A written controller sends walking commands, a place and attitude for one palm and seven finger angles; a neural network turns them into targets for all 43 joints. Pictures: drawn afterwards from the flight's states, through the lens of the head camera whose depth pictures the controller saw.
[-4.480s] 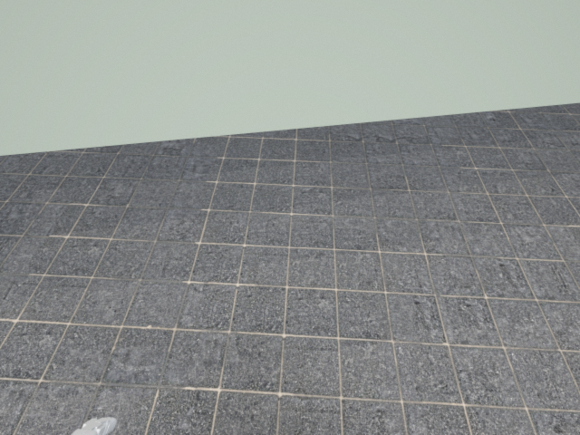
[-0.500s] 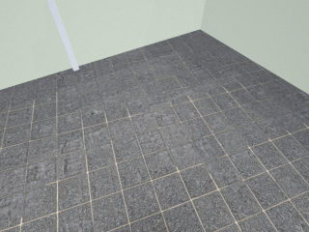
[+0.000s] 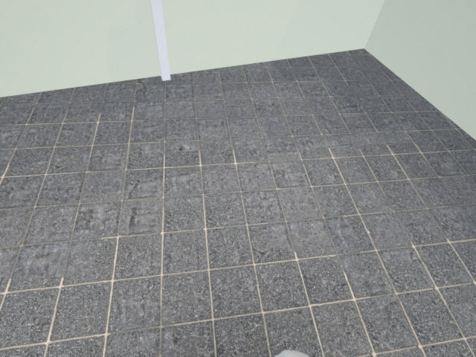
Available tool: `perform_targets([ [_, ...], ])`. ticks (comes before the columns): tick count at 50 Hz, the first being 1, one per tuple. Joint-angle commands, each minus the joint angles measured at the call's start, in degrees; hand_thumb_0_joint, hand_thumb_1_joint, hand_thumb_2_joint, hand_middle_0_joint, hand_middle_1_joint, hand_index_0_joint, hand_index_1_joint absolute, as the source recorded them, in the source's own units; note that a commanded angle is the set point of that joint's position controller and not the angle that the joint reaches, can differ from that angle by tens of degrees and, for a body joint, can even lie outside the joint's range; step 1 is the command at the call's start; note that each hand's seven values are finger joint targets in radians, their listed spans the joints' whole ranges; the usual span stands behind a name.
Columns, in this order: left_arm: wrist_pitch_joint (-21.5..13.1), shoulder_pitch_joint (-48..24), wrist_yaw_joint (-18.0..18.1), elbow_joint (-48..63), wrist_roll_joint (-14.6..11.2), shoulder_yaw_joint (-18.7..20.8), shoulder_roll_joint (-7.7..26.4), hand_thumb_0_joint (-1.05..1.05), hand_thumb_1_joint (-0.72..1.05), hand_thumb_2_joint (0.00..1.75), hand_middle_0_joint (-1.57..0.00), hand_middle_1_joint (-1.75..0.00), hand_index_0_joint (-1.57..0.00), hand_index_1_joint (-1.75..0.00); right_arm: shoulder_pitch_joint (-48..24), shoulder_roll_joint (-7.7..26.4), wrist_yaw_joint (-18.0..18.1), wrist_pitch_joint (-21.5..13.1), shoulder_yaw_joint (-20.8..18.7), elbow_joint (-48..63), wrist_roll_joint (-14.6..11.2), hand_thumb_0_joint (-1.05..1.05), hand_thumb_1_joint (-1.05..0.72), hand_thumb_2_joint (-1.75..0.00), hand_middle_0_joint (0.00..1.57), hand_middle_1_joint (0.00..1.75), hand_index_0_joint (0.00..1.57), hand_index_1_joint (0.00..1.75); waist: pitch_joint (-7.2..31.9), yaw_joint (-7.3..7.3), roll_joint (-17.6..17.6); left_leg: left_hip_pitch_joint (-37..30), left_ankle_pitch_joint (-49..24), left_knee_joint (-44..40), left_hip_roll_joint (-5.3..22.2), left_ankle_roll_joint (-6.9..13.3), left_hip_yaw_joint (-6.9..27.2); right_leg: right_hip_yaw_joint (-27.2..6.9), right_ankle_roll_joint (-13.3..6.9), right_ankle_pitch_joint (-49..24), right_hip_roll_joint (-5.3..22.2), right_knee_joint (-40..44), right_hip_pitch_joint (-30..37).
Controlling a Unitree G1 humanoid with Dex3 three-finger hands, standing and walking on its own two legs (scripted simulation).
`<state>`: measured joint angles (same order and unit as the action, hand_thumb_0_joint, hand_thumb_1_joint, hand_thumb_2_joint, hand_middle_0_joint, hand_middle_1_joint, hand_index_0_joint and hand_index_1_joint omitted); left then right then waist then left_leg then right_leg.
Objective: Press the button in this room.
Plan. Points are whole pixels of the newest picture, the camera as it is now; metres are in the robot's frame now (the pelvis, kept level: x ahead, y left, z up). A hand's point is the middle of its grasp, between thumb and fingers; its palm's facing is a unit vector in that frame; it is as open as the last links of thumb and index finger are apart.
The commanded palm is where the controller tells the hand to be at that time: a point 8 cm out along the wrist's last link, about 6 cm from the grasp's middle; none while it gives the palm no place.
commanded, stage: turn or walk to find it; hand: left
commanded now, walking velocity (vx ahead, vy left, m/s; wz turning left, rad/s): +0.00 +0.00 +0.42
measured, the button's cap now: out of the picture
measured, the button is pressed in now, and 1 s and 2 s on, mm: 0 0 0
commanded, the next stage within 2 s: none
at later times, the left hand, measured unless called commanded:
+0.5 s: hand out of the picture +0.01 +0.17 -0.14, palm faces +0.23 -0.93 -0.27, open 7.4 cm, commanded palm none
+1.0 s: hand out of the picture -0.10 +0.22 -0.16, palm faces +0.47 -0.85 -0.25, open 7.4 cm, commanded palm none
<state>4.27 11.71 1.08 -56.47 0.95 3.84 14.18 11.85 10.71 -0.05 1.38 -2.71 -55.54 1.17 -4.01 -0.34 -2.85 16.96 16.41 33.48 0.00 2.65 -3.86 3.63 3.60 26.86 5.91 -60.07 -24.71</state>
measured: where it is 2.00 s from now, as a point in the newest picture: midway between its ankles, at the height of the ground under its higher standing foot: outside the picture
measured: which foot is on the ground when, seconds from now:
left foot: down 0.00-0.34, up 0.36-0.74, down 0.76-1.00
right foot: up 0.00-0.32, down 0.34-0.76, up 0.78-1.00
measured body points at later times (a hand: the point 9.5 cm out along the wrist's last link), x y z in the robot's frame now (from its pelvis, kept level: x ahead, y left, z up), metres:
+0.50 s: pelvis -0.03 -0.04 +0.01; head +0.00 -0.06 +0.46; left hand +0.00 +0.21 -0.12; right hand +0.07 -0.28 -0.15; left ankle -0.06 +0.09 -0.65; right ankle -0.02 -0.14 -0.73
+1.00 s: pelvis -0.06 +0.00 +0.01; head -0.04 +0.03 +0.46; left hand -0.12 +0.27 -0.14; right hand +0.14 -0.18 -0.13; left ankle -0.09 +0.10 -0.73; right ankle -0.01 -0.14 -0.67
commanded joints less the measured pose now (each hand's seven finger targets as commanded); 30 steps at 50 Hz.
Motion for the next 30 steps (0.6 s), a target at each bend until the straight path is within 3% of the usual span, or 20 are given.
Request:
perform_targets([
  [1, -2.3, -0.5, -0.4, 4.8, 0.0, 0.8, 2.9, 0.00, 0.90, 0.90, -0.20, -0.30, -0.20, -0.30, 1.1, 11.0, 1.4, -1.5, -2.2, 3.1, 0.0, 0.00, -0.90, -0.90, 0.20, 0.30, 0.20, 0.30, 5.4, -0.32, 10.3, -7.7, -21.1, -15.9, 13.6, 6.3, 15.6, -2.2, 0.6, -3.0, 0.1, -0.6, -3.9],
  [5, -2.2, -2.1, -0.1, 6.1, -0.2, 0.5, 2.3, 0.00, 0.90, 0.90, -0.20, -0.30, -0.20, -0.30, 3.5, 11.4, 1.3, -1.1, -2.7, 2.7, 0.1, 0.00, -0.90, -0.90, 0.20, 0.30, 0.20, 0.30, 6.5, -1.65, 8.8, -11.2, -20.8, -15.7, 14.1, 7.6, 18.8, -2.4, 0.8, -1.6, -1.3, 5.4, -3.7],
  [8, -2.2, -3.3, 0.1, 6.9, -0.2, 0.5, 2.0, 0.00, 0.90, 0.90, -0.20, -0.30, -0.20, -0.30, 3.6, 11.6, 1.1, -0.7, -3.0, 2.9, 0.3, 0.00, -0.90, -0.90, 0.20, 0.30, 0.20, 0.30, 5.6, -2.09, 9.9, -8.8, -17.6, -16.1, 14.0, 7.9, 21.4, -2.7, 0.4, -0.6, -2.0, 9.3, -1.1],
  [12, -2.7, -0.7, 0.4, 7.0, -0.5, 0.3, 1.7, 0.00, 0.90, 0.90, -0.20, -0.30, -0.20, -0.30, 2.0, 11.8, 0.7, -0.2, -3.4, 3.7, 0.5, 0.00, -0.90, -0.90, 0.20, 0.30, 0.20, 0.30, 6.3, -0.99, 10.4, -5.3, -17.7, -14.7, 12.3, 7.1, 23.2, -1.8, -0.5, -2.4, -4.0, 19.8, 5.9],
  [14, -3.0, 2.7, 0.6, 6.4, -0.6, 0.4, 2.2, 0.00, 0.90, 0.90, -0.20, -0.30, -0.20, -0.30, 0.8, 11.7, 0.5, 0.0, -3.5, 4.3, 0.2, 0.00, -0.90, -0.90, 0.20, 0.30, 0.20, 0.30, 7.2, 0.67, 9.2, -2.0, -15.3, -12.6, 10.1, 5.2, 22.7, -1.2, -0.8, -8.7, -4.5, 29.8, 12.5],
  [15, -3.4, 4.4, 0.8, 6.0, -0.4, 0.7, 3.1, 0.00, 0.90, 0.90, -0.20, -0.30, -0.20, -0.30, 0.2, 10.7, 0.3, 0.1, -3.5, 4.7, -0.1, 0.00, -0.90, -0.90, 0.20, 0.30, 0.20, 0.30, 7.0, 1.66, 7.5, 2.8, -10.6, -10.3, 8.0, 3.0, 21.0, -1.7, -1.3, -13.2, -3.1, 37.1, 18.7],
  [16, -3.9, 5.5, 1.1, 6.2, 0.2, 1.3, 6.6, 0.00, 0.90, 0.90, -0.20, -0.30, -0.20, -0.30, 0.5, 8.0, -0.1, 0.1, -3.3, 5.2, -0.6, 0.00, -0.90, -0.90, 0.20, 0.30, 0.20, 0.30, 7.1, 2.13, -1.0, 10.6, -3.0, -1.8, 3.0, -0.4, 16.1, -10.7, -3.9, -10.4, 5.5, 43.9, 24.2],
  [17, -4.1, 4.9, 1.3, 7.0, 0.9, 2.1, 10.9, 0.00, 0.90, 0.90, -0.20, -0.30, -0.20, -0.30, -0.2, 5.1, -0.4, 0.1, -2.7, 7.1, -0.5, 0.00, -0.90, -0.90, 0.20, 0.30, 0.20, 0.30, 4.3, 2.38, -14.1, 18.0, 11.4, 10.6, -4.4, -4.0, 6.5, -23.0, -10.2, -11.4, 18.6, 47.2, 22.7],
  [18, -4.2, 2.9, 1.3, 8.3, 0.2, 2.2, 10.5, 0.00, 0.90, 0.90, -0.20, -0.30, -0.20, -0.30, -0.6, 8.6, -0.2, 1.1, -3.7, 6.6, 0.4, 0.00, -0.90, -0.90, 0.20, 0.30, 0.20, 0.30, 3.6, 2.50, -13.4, 15.6, 14.4, 21.7, -2.0, -3.9, 8.7, -22.9, -12.6, -8.6, 20.8, 48.9, 13.8],
  [19, -4.1, -0.4, 1.3, 8.7, 0.2, 1.9, 9.1, 0.00, 0.90, 0.90, -0.20, -0.30, -0.20, -0.30, -1.4, 8.6, -0.5, 1.8, -4.0, 5.6, 0.3, 0.00, -0.90, -0.90, 0.20, 0.30, 0.20, 0.30, 0.1, 1.01, -9.9, 14.5, 11.6, 29.2, -1.2, -3.8, 9.0, -20.5, -12.5, -5.9, 17.9, 49.5, 8.0],
  [20, -4.2, -2.9, 1.1, 9.1, 0.2, 1.2, 7.2, 0.00, 0.90, 0.90, -0.20, -0.30, -0.20, -0.30, -0.1, 8.1, -0.8, 2.1, -3.9, 4.4, 0.4, 0.00, -0.90, -0.90, 0.20, 0.30, 0.20, 0.30, -1.9, -0.78, -5.5, 14.9, 7.8, 33.7, -0.4, -4.0, 8.6, -15.0, -11.1, -7.9, 14.4, 48.3, 6.4],
  [21, -4.4, -4.8, 1.2, 9.4, 0.2, 0.8, 5.8, 0.00, 0.90, 0.90, -0.20, -0.30, -0.20, -0.30, 1.9, 7.5, -1.1, 2.1, -3.7, 3.5, 0.3, 0.00, -0.90, -0.90, 0.20, 0.30, 0.20, 0.30, -1.5, -2.32, -3.2, 15.0, 5.4, 35.0, 0.4, -4.5, 7.6, -10.6, -10.2, -13.1, 12.4, 46.3, 7.7],
  [22, -4.8, -4.2, 1.1, 9.3, 0.3, 0.6, 5.1, 0.00, 0.90, 0.90, -0.20, -0.30, -0.20, -0.30, 2.8, 6.7, -1.1, 2.0, -3.4, 3.0, 0.4, 0.00, -0.90, -0.90, 0.20, 0.30, 0.20, 0.30, -0.6, -2.15, -4.1, 15.3, 3.9, 35.3, 0.6, -5.2, 6.5, -7.0, -9.7, -18.8, 10.9, 44.6, 10.4],
  [23, -5.0, -2.6, 1.1, 8.9, 0.3, 0.5, 5.2, 0.00, 0.90, 0.90, -0.20, -0.30, -0.20, -0.30, 2.7, 6.7, -1.1, 1.9, -3.3, 2.9, 0.2, 0.00, -0.90, -0.90, 0.20, 0.30, 0.20, 0.30, 0.4, -1.51, -5.8, 15.6, 3.7, 34.9, 0.8, -5.8, 5.9, -5.7, -9.8, -22.7, 10.8, 43.6, 12.8],
  [26, -4.9, 2.0, 1.1, 7.0, 0.5, 0.7, 5.9, 0.00, 0.90, 0.90, -0.20, -0.30, -0.20, -0.30, -1.1, 6.5, -1.0, 1.9, -2.9, 3.6, 0.0, 0.00, -0.90, -0.90, 0.20, 0.30, 0.20, 0.30, 1.0, 0.93, -5.7, 14.6, 6.0, 29.4, 1.5, -6.7, 4.2, -4.5, -10.7, -28.7, 12.2, 42.1, 16.2],
  [30, -4.7, 5.8, 0.9, 5.1, 0.9, 1.4, 8.6, 0.00, 0.90, 0.90, -0.20, -0.30, -0.20, -0.30, -5.0, 5.6, -0.8, 1.4, -1.9, 4.3, -0.4, 0.00, -0.90, -0.90, 0.20, 0.30, 0.20, 0.30, 3.5, 2.98, -7.5, 11.0, 9.7, 17.6, 1.8, -6.7, 1.5, -3.1, -11.9, -39.2, 13.9, 38.4, 20.7],
])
